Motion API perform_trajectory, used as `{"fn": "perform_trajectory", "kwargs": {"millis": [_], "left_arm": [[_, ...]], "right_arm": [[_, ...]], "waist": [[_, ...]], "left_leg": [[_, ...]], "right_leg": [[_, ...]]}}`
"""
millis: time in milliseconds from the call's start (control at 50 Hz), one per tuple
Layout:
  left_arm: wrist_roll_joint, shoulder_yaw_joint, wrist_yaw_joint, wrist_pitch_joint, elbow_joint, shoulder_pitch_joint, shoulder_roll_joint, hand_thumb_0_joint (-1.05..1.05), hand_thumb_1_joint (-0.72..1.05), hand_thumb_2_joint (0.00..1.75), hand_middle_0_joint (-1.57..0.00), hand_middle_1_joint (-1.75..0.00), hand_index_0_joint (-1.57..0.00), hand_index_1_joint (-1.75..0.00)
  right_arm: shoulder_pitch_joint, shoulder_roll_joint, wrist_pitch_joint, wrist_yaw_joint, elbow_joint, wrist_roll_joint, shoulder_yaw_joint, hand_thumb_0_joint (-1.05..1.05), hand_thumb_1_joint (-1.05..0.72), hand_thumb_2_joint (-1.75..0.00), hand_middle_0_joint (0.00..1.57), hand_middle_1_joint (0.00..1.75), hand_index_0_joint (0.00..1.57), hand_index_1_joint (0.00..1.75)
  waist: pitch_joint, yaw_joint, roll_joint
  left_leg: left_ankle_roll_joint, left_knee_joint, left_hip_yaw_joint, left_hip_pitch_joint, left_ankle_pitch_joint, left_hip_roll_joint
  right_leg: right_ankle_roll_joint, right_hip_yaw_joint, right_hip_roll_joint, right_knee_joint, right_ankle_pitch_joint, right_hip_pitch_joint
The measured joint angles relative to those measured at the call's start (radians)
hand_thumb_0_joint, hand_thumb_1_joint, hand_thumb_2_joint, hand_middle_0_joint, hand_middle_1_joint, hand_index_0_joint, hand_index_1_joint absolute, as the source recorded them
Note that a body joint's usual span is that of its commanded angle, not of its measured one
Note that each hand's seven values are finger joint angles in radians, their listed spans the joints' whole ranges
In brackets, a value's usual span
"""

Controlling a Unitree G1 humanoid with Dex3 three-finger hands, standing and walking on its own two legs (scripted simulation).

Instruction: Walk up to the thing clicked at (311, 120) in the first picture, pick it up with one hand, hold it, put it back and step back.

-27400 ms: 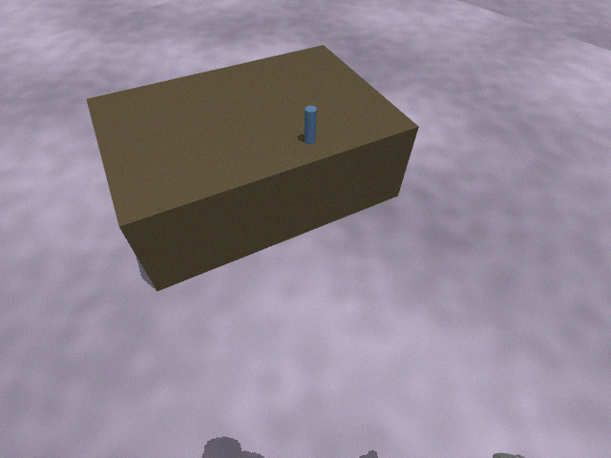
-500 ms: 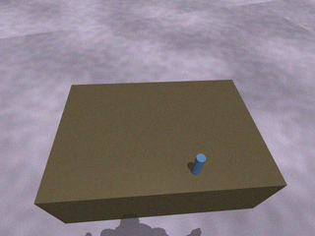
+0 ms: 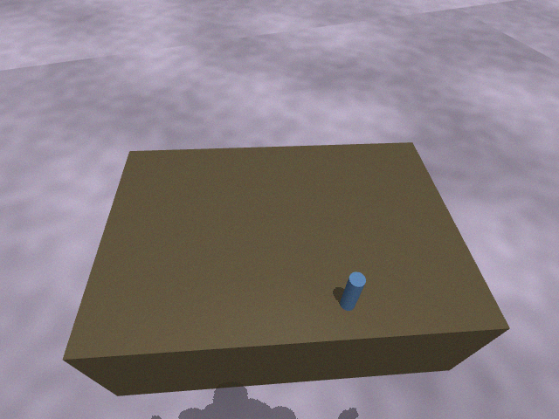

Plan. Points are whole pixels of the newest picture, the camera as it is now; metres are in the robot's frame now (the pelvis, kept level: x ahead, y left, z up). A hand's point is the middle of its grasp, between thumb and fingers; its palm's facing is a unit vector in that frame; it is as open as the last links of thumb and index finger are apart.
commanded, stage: stand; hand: right
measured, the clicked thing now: (352, 292) +0.44 -0.19 -0.32
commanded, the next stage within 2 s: step back in 0.02 s
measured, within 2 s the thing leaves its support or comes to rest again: neither
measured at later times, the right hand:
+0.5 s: hand out of the picture +0.01 -0.32 -0.18, palm faces -0.03 +0.94 -0.34, open 7.4 cm
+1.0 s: hand out of the picture -0.10 -0.28 -0.15, palm faces -0.09 +0.91 -0.41, open 7.4 cm
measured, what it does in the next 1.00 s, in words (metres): walks backwards: left foot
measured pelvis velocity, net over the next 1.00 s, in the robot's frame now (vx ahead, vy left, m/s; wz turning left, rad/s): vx -0.22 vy -0.02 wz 0.04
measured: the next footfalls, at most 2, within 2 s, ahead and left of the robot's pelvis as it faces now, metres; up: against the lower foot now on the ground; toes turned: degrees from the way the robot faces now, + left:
left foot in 0.78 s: -0.16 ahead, +0.09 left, +0.00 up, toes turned +3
right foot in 1.18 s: -0.28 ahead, -0.15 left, +0.00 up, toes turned +0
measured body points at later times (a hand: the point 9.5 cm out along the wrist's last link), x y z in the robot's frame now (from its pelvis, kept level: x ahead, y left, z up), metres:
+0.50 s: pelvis -0.09 -0.05 -0.02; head -0.03 -0.08 +0.43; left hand -0.03 +0.26 -0.12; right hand +0.02 -0.37 -0.16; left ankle -0.11 +0.09 -0.67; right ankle -0.08 -0.15 -0.75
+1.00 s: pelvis -0.22 -0.02 -0.02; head -0.17 +0.01 +0.43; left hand -0.14 +0.31 -0.14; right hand -0.10 -0.32 -0.12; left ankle -0.20 +0.09 -0.75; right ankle -0.25 -0.16 -0.65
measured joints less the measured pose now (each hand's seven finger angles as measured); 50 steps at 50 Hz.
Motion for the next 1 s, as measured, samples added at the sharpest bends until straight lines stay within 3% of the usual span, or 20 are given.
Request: {"fn": "perform_trajectory", "kwargs": {"millis": [80, 140, 200, 240, 280, 340, 360, 400, 420, 460, 500, 600, 700, 780, 800, 820, 860, 880, 940, 1000], "left_arm": [[-0.013, 0.016, 0.001, 0.009, -0.026, -0.011, 0.009, 0.01, 0.90, 0.90, -0.20, -0.30, -0.21, -0.30], [-0.018, 0.031, 0.008, 0.022, -0.067, -0.031, 0.026, 0.01, 0.90, 0.90, -0.20, -0.30, -0.21, -0.30], [-0.015, 0.042, 0.008, 0.041, -0.105, -0.039, 0.039, 0.00, 0.90, 0.90, -0.20, -0.30, -0.21, -0.30], [-0.016, 0.048, 0.009, 0.048, -0.127, -0.034, 0.041, 0.00, 0.90, 0.90, -0.20, -0.30, -0.21, -0.30], [-0.013, 0.053, 0.008, 0.049, -0.145, -0.024, 0.041, 0.00, 0.90, 0.90, -0.20, -0.30, -0.21, -0.30], [0.002, 0.062, 0.010, 0.034, -0.158, 0.002, 0.037, 0.00, 0.90, 0.90, -0.20, -0.30, -0.21, -0.30], [0.010, 0.065, 0.011, 0.032, -0.156, 0.006, 0.027, 0.00, 0.90, 0.90, -0.20, -0.30, -0.21, -0.30], [0.022, 0.058, 0.004, 0.035, -0.162, 0.020, 0.014, 0.00, 0.90, 0.90, -0.20, -0.30, -0.21, -0.30], [0.023, 0.055, 0.002, 0.035, -0.165, 0.026, 0.007, 0.00, 0.90, 0.90, -0.20, -0.30, -0.21, -0.30], [0.023, 0.052, 0.003, 0.039, -0.172, 0.033, -0.007, 0.01, 0.90, 0.90, -0.20, -0.30, -0.21, -0.30], [0.023, 0.051, 0.006, 0.040, -0.190, 0.029, -0.014, 0.01, 0.90, 0.90, -0.21, -0.30, -0.21, -0.30], [0.015, 0.051, 0.021, 0.026, -0.268, -0.003, -0.022, 0.01, 0.90, 0.90, -0.21, -0.30, -0.21, -0.30], [0.010, 0.051, 0.024, 0.024, -0.318, -0.032, -0.008, 0.00, 0.90, 0.90, -0.21, -0.30, -0.21, -0.30], [0.006, 0.050, 0.017, 0.038, -0.322, -0.037, 0.023, 0.00, 0.89, 0.90, -0.21, -0.30, -0.21, -0.30], [0.004, 0.053, 0.016, 0.043, -0.318, -0.040, 0.035, 0.00, 0.90, 0.90, -0.21, -0.30, -0.21, -0.30], [0.001, 0.057, 0.018, 0.049, -0.309, -0.042, 0.042, 0.00, 0.90, 0.90, -0.21, -0.30, -0.21, -0.30], [0.002, 0.065, 0.025, 0.061, -0.281, -0.038, 0.046, 0.01, 0.90, 0.90, -0.21, -0.30, -0.21, -0.30], [0.000, 0.069, 0.027, 0.066, -0.270, -0.035, 0.050, 0.01, 0.90, 0.90, -0.21, -0.30, -0.21, -0.30], [-0.010, 0.081, 0.027, 0.062, -0.261, -0.012, 0.062, 0.01, 0.90, 0.90, -0.20, -0.30, -0.21, -0.30], [-0.007, 0.086, 0.022, 0.051, -0.263, 0.019, 0.063, 0.01, 0.90, 0.90, -0.20, -0.30, -0.21, -0.30]], "right_arm": [[-0.015, -0.002, 0.014, 0.008, -0.024, 0.005, -0.010, 0.00, -0.90, -0.90, 0.20, 0.30, 0.21, 0.30], [-0.037, -0.006, 0.027, 0.011, -0.066, 0.009, -0.025, 0.00, -0.90, -0.90, 0.20, 0.30, 0.21, 0.30], [-0.052, -0.016, 0.039, 0.007, -0.111, 0.001, -0.040, 0.00, -0.90, -0.90, 0.20, 0.30, 0.21, 0.30], [-0.056, -0.026, 0.045, 0.003, -0.140, -0.006, -0.046, 0.00, -0.90, -0.90, 0.20, 0.30, 0.21, 0.30], [-0.061, -0.038, 0.053, 0.000, -0.165, -0.010, -0.048, 0.00, -0.90, -0.90, 0.20, 0.30, 0.21, 0.30], [-0.073, -0.056, 0.071, 0.003, -0.190, -0.004, -0.049, 0.00, -0.90, -0.90, 0.20, 0.30, 0.21, 0.30], [-0.079, -0.062, 0.076, 0.002, -0.194, 0.000, -0.051, 0.00, -0.90, -0.90, 0.20, 0.30, 0.21, 0.30], [-0.072, -0.061, 0.087, -0.002, -0.197, 0.002, -0.055, 0.00, -0.90, -0.90, 0.20, 0.29, 0.20, 0.30], [-0.066, -0.061, 0.091, -0.003, -0.197, 0.006, -0.055, 0.00, -0.90, -0.90, 0.20, 0.29, 0.20, 0.30], [-0.045, -0.066, 0.088, -0.004, -0.202, 0.017, -0.054, 0.00, -0.91, -0.90, 0.20, 0.29, 0.20, 0.30], [-0.015, -0.070, 0.081, -0.008, -0.206, 0.018, -0.048, 0.00, -0.91, -0.90, 0.20, 0.29, 0.20, 0.30], [0.033, -0.078, 0.088, -0.017, -0.200, 0.003, -0.038, 0.00, -0.91, -0.90, 0.20, 0.29, 0.20, 0.30], [0.031, -0.074, 0.086, -0.010, -0.219, -0.005, -0.041, 0.00, -0.91, -0.90, 0.20, 0.29, 0.20, 0.30], [0.030, -0.073, 0.068, 0.006, -0.242, -0.011, -0.050, 0.00, -0.90, -0.90, 0.20, 0.29, 0.20, 0.30], [0.027, -0.064, 0.064, 0.008, -0.243, -0.018, -0.054, 0.00, -0.90, -0.90, 0.20, 0.29, 0.20, 0.30], [0.025, -0.056, 0.064, 0.012, -0.245, -0.023, -0.054, 0.00, -0.91, -0.90, 0.20, 0.29, 0.20, 0.30], [0.028, -0.048, 0.063, 0.021, -0.249, -0.026, -0.049, 0.00, -0.90, -0.90, 0.20, 0.29, 0.20, 0.30], [0.029, -0.040, 0.063, 0.020, -0.248, -0.027, -0.046, 0.00, -0.90, -0.90, 0.20, 0.29, 0.20, 0.30], [0.028, -0.021, 0.068, 0.011, -0.250, -0.028, -0.035, 0.00, -0.90, -0.90, 0.20, 0.30, 0.21, 0.30], [0.013, -0.018, 0.064, 0.004, -0.266, -0.024, -0.035, 0.00, -0.90, -0.90, 0.20, 0.30, 0.21, 0.30]], "waist": [[0.024, 0.001, -0.004], [0.070, 0.001, -0.011], [0.101, 0.000, 0.001], [0.109, 0.001, 0.016], [0.112, 0.006, 0.029], [0.116, 0.019, 0.047], [0.128, 0.013, 0.067], [0.131, 0.021, 0.063], [0.130, 0.030, 0.059], [0.123, 0.029, 0.062], [0.118, 0.025, 0.062], [0.135, 0.024, 0.059], [0.163, 0.018, 0.036], [0.150, 0.003, 0.011], [0.153, 0.003, -0.013], [0.154, 0.010, -0.028], [0.142, 0.002, -0.016], [0.133, -0.003, -0.014], [0.108, 0.005, -0.021], [0.108, 0.018, -0.016]], "left_leg": [[0.004, 0.042, 0.002, -0.042, -0.007, 0.001], [0.008, 0.085, 0.003, -0.089, -0.008, 0.004], [0.008, 0.125, -0.001, -0.135, -0.006, 0.018], [0.005, 0.155, -0.005, -0.168, -0.006, 0.031], [-0.004, 0.196, -0.006, -0.204, -0.014, 0.045], [-0.027, 0.298, -0.007, -0.265, -0.047, 0.068], [-0.025, 0.346, -0.039, -0.285, -0.115, 0.067], [-0.017, 0.530, -0.122, -0.334, -0.295, -0.004], [-0.015, 0.633, -0.153, -0.353, -0.324, -0.042], [-0.017, 0.775, -0.192, -0.372, -0.319, -0.091], [-0.027, 0.832, -0.199, -0.363, -0.316, -0.110], [-0.043, 0.739, -0.177, -0.285, -0.350, -0.085], [-0.036, 0.585, -0.127, -0.226, -0.359, -0.038], [-0.009, 0.375, -0.085, -0.146, -0.250, -0.007], [-0.010, 0.358, -0.072, -0.140, -0.226, -0.020], [-0.009, 0.364, -0.057, -0.142, -0.224, -0.024], [-0.002, 0.372, -0.062, -0.152, -0.218, -0.004], [-0.001, 0.357, -0.065, -0.152, -0.204, 0.003], [0.002, 0.292, -0.055, -0.153, -0.149, 0.016], [0.009, 0.258, -0.036, -0.164, -0.109, 0.027]], "right_leg": [[-0.003, 0.002, -0.001, 0.075, -0.024, -0.058], [-0.026, 0.008, 0.002, 0.219, -0.060, -0.150], [-0.050, 0.030, 0.028, 0.450, -0.235, -0.251], [-0.055, 0.046, 0.042, 0.546, -0.290, -0.292], [-0.052, 0.053, 0.041, 0.544, -0.281, -0.298], [-0.031, 0.045, 0.031, 0.357, -0.128, -0.243], [-0.031, 0.031, 0.043, 0.366, -0.125, -0.244], [-0.042, 0.034, 0.037, 0.384, -0.128, -0.262], [-0.046, 0.041, 0.032, 0.374, -0.117, -0.264], [-0.048, 0.038, 0.027, 0.336, -0.087, -0.266], [-0.050, 0.028, 0.020, 0.313, -0.064, -0.275], [-0.052, -0.010, 0.004, 0.324, -0.043, -0.312], [-0.042, -0.035, -0.024, 0.361, -0.024, -0.362], [-0.017, -0.041, -0.049, 0.416, -0.017, -0.418], [-0.011, -0.028, -0.064, 0.438, -0.018, -0.431], [-0.016, 0.002, -0.054, 0.468, -0.076, -0.445], [-0.024, 0.075, 0.028, 0.636, -0.262, -0.482], [-0.028, 0.107, 0.068, 0.739, -0.295, -0.499], [-0.030, 0.150, 0.132, 0.943, -0.281, -0.518], [-0.005, 0.147, 0.130, 0.949, -0.272, -0.469]]}}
